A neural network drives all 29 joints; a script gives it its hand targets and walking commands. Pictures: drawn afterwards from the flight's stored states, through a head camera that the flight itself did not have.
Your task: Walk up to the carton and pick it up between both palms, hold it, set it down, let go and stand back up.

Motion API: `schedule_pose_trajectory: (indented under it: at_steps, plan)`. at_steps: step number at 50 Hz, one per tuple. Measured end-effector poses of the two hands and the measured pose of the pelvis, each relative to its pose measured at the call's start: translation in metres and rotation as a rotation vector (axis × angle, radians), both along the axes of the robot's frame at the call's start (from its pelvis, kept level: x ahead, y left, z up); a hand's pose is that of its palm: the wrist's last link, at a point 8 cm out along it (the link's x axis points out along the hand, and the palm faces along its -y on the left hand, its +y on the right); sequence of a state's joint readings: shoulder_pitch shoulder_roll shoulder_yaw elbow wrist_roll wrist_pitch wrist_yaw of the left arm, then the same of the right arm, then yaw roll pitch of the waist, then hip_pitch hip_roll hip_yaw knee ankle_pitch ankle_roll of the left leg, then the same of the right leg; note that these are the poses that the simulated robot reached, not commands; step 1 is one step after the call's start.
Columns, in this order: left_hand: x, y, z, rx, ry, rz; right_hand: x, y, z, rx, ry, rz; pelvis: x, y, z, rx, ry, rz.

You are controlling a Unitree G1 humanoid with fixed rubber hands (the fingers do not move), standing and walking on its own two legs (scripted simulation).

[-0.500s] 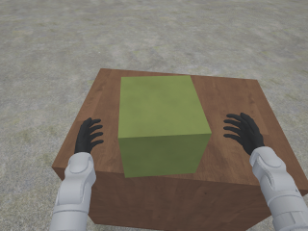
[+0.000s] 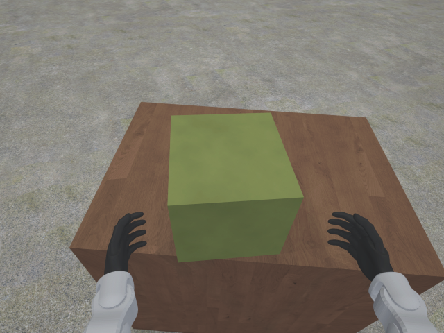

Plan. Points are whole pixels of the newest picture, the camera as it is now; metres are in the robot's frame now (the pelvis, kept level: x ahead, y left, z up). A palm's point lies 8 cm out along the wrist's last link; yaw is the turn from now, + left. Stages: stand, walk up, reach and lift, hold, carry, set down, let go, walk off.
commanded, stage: set down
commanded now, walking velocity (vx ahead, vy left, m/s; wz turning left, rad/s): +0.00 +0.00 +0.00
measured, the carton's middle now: (225, 185) +0.42 +0.03 +0.02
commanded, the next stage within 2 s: let go in 1.22 s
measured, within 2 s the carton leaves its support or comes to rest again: neither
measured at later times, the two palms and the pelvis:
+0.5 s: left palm (113, 289) +0.19 +0.21 -0.01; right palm (367, 291) +0.21 -0.22 +0.01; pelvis +0.01 +0.01 +0.00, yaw +0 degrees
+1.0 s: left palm (103, 309) +0.17 +0.24 -0.06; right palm (353, 314) +0.19 -0.21 -0.04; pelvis +0.02 +0.02 +0.00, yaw +1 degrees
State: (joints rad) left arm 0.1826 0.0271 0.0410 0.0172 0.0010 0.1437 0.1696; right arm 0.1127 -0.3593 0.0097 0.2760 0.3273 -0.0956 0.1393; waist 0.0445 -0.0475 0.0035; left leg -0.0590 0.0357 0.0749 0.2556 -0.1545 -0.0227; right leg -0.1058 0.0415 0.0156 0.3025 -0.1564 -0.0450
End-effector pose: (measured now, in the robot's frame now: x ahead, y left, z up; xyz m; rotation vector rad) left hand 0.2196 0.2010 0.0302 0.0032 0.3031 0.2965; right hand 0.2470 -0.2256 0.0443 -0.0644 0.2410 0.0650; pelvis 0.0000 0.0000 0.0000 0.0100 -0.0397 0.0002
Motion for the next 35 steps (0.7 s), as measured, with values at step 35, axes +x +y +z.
schedule_pose_trajectory:
  at_steps: [35]
  plan:
    - [-0.04,0.019,-0.063,0.024,0.241,-0.068,-0.049,0.008,-0.059,-0.073,0.226,-0.051,0.011,0.013,0.0,-0.01,-0.006,0.005]
